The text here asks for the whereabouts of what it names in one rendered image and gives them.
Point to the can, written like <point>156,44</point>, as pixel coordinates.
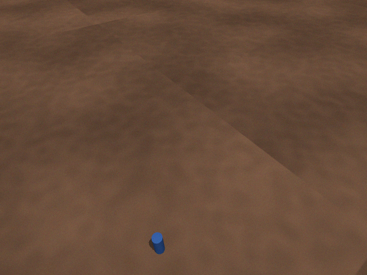
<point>158,243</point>

